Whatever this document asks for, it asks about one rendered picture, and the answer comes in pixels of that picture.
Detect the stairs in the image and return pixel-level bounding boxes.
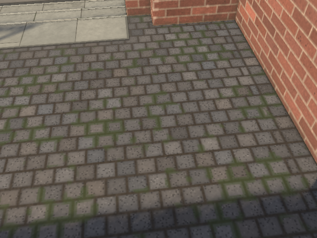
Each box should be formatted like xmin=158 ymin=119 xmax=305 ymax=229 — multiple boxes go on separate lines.
xmin=0 ymin=0 xmax=127 ymax=24

